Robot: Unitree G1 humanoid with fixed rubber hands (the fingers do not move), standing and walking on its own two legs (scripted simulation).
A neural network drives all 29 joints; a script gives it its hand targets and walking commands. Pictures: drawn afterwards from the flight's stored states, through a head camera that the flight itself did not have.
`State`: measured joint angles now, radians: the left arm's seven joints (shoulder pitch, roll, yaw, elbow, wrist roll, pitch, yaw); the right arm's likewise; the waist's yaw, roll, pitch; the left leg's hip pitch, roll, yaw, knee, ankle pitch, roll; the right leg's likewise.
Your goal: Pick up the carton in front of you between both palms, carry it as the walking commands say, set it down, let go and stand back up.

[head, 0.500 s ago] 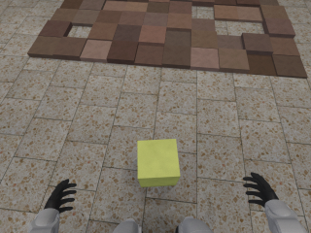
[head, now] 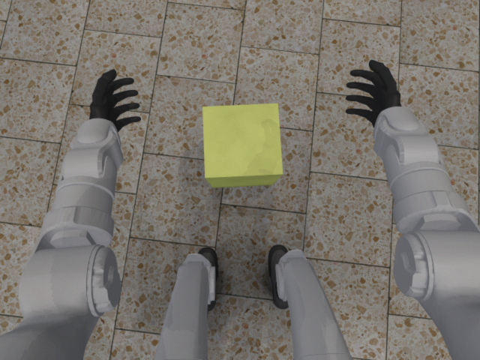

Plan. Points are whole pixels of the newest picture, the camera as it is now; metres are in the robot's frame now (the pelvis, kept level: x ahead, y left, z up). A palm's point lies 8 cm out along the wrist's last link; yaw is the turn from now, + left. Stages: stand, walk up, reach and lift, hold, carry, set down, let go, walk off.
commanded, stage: reach and lift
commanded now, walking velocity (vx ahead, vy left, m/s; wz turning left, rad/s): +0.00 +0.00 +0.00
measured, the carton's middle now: (241, 150) +0.53 +0.00 -0.54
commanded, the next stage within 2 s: none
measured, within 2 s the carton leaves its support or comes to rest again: leaves its support in 2.00 s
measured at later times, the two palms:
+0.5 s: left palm (149, 114) +0.54 +0.19 -0.21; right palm (334, 105) +0.54 -0.19 -0.21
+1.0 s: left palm (174, 145) +0.53 +0.18 -0.43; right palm (307, 139) +0.53 -0.19 -0.43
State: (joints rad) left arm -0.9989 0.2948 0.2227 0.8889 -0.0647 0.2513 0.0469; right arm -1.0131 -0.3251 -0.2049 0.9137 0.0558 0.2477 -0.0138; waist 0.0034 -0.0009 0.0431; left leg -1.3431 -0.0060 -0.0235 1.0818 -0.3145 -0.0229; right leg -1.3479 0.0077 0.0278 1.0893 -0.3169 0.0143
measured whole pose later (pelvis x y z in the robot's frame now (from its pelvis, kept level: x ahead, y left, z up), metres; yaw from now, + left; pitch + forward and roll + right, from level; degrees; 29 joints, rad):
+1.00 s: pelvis -0.03 +0.00 -0.27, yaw +0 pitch +42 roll +1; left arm -1.50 0.36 0.16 1.12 -0.17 0.11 0.12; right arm -1.52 -0.40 -0.12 1.15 0.17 0.11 -0.10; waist 0.00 0.00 0.29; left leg -2.25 -0.06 -0.05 2.07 -0.54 -0.06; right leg -2.26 0.06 0.05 2.08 -0.54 0.05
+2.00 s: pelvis -0.02 +0.00 -0.30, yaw +1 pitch +37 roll +0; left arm -1.42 0.24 0.21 0.94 -0.11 0.20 0.15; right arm -1.41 -0.26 -0.21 0.93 0.08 0.21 -0.12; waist -0.01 0.02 0.34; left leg -2.26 -0.07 -0.05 2.22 -0.61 -0.06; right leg -2.26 0.05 0.05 2.23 -0.62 0.05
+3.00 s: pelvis +0.01 +0.00 -0.06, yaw +0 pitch +36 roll +0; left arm -0.77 -0.08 0.44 0.64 0.22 0.36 0.05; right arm -0.77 0.07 -0.43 0.64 -0.23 0.36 -0.03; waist 0.00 0.01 -0.24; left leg -1.53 -0.10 -0.11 1.39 -0.48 -0.05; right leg -1.54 0.09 0.11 1.39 -0.47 0.05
